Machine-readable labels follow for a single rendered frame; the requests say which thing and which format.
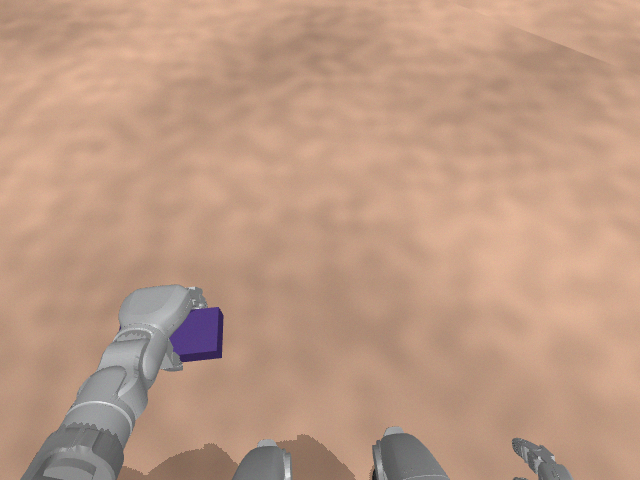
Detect right robot hand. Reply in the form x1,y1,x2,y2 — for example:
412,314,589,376
512,438,574,480

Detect small box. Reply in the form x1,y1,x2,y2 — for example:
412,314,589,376
119,307,224,362

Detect left robot arm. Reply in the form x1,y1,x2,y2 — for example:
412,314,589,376
20,324,168,480

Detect left robot hand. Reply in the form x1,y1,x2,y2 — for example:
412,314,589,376
118,284,208,372

